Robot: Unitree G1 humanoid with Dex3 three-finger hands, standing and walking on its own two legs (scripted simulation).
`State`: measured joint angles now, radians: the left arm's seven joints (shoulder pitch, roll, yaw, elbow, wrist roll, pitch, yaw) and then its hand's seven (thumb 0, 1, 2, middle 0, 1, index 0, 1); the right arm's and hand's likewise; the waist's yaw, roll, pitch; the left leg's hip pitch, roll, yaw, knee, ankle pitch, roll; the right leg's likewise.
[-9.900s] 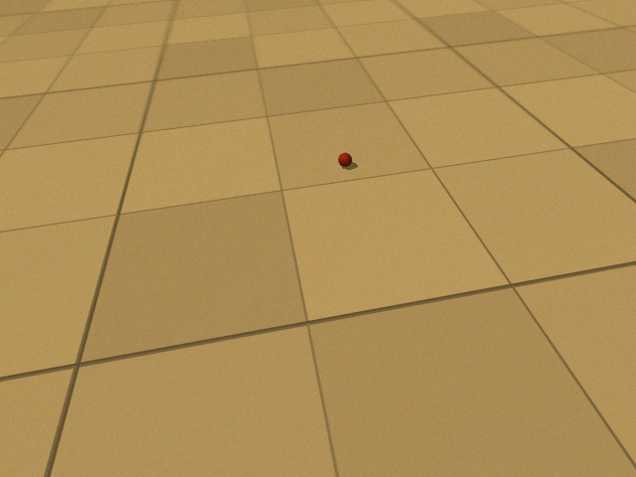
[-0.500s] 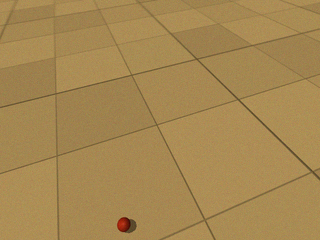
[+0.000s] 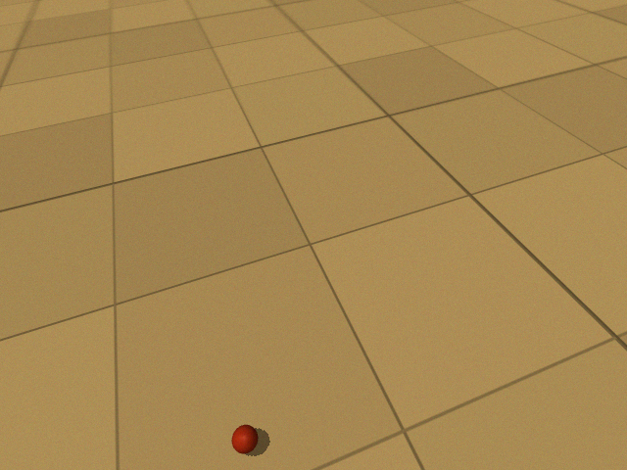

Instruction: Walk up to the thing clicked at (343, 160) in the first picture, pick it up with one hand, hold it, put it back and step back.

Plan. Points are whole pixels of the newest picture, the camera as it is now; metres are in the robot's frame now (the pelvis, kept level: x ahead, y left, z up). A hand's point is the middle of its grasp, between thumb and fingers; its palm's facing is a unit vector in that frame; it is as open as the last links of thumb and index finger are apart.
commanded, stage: rise first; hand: left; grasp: from above
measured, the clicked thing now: (245, 439) +0.40 +0.28 -0.74
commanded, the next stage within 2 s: none
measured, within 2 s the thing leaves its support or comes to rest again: neither
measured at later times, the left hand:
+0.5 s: hand out of the picture +0.14 +0.26 -0.20, palm faces -0.10 -0.91 -0.40, open 12.7 cm
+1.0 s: hand out of the picture +0.13 +0.28 -0.26, palm faces -0.21 -0.83 -0.51, open 14.0 cm
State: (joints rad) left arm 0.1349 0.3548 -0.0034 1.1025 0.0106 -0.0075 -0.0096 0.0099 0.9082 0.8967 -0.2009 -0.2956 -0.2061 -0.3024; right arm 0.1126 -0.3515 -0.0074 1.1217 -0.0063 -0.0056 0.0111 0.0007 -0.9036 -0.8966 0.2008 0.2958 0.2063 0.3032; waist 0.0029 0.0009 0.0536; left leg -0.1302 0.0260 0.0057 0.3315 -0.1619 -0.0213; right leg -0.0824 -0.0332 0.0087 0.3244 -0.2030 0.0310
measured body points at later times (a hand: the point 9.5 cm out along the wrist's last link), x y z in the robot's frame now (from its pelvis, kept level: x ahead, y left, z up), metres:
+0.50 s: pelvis -0.01 +0.00 -0.05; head +0.06 +0.00 +0.39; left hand +0.14 +0.31 -0.17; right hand +0.11 -0.27 -0.16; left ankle +0.01 +0.13 -0.75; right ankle -0.01 -0.14 -0.75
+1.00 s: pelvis -0.02 +0.00 -0.13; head +0.11 +0.01 +0.30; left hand +0.14 +0.32 -0.23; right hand +0.18 -0.25 -0.22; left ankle +0.01 +0.13 -0.75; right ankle -0.01 -0.14 -0.75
